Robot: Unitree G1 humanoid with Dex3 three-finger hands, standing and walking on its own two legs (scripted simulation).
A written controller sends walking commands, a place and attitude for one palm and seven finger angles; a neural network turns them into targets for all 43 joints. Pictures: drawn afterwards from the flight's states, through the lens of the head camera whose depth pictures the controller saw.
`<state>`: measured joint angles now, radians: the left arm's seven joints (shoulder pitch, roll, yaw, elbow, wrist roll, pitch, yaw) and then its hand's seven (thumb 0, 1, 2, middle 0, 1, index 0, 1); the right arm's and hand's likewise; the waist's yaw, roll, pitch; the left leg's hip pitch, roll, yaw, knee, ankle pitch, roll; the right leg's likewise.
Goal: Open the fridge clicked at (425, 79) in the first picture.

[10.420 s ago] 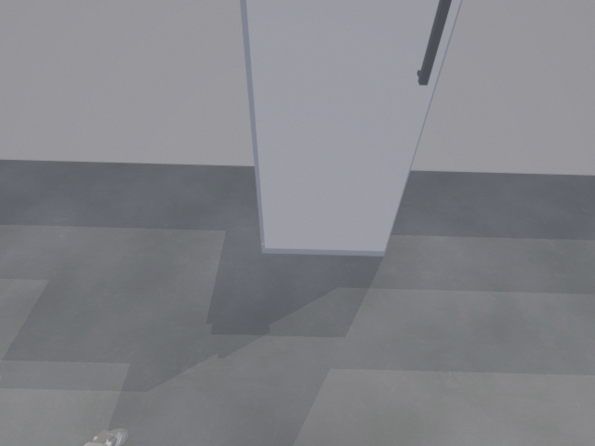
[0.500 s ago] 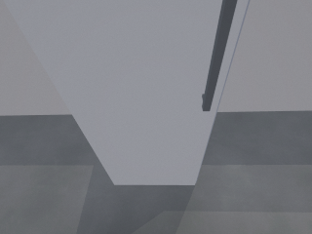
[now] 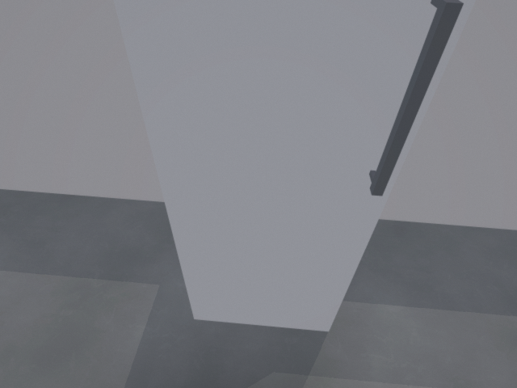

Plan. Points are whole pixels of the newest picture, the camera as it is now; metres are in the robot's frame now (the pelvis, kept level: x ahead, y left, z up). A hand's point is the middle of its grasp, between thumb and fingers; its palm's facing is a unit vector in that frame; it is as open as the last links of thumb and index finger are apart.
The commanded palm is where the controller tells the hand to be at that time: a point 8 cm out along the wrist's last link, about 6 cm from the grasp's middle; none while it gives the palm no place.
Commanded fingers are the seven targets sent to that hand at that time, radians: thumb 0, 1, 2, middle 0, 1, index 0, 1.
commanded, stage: come to a stop and stand still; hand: right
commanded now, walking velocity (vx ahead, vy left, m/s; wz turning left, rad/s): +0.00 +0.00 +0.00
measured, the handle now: (402, 111) +0.48 -0.17 +0.24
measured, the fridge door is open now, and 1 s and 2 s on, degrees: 0 0 0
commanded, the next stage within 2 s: look again from close up in 1.10 s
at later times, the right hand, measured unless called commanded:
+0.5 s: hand out of the picture -0.01 -0.16 -0.16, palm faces +0.05 +0.98 -0.21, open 7.4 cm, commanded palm none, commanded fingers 0.00 -0.90 -0.90 0.20 0.30 0.20 0.30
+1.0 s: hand out of the picture +0.03 -0.16 -0.15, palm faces +0.05 +0.97 -0.22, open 7.3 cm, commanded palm none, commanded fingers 0.00 -0.90 -0.90 0.20 0.30 0.20 0.30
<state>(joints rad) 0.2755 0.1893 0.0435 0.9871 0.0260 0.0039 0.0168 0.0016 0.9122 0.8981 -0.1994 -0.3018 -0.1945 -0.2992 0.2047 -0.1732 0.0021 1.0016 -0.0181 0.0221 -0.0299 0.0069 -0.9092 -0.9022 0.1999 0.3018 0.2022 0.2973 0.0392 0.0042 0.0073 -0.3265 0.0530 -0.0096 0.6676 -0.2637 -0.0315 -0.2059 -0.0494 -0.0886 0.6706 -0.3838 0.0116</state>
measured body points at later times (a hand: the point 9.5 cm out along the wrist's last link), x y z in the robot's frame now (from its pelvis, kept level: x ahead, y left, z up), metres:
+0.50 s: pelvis -0.01 +0.02 +0.01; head -0.01 +0.03 +0.46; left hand -0.06 +0.24 -0.15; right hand -0.02 -0.21 -0.14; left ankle +0.06 +0.14 -0.72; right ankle -0.01 -0.12 -0.72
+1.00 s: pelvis +0.02 +0.01 +0.02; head +0.03 +0.03 +0.47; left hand +0.03 +0.22 -0.15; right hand +0.02 -0.22 -0.14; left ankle +0.06 +0.14 -0.72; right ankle -0.01 -0.12 -0.72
